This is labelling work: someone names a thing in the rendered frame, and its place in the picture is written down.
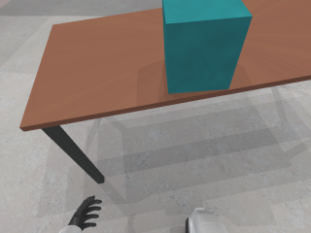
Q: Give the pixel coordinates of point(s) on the robot left hand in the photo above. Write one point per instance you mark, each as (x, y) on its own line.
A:
(80, 216)

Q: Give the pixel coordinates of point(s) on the right robot shin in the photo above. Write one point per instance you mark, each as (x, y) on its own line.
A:
(198, 209)

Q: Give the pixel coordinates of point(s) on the right robot thigh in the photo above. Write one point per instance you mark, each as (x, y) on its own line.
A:
(202, 221)

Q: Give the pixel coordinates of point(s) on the carton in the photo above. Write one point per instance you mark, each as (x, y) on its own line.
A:
(203, 40)

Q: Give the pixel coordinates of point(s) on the table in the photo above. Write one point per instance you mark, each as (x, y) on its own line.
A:
(114, 65)

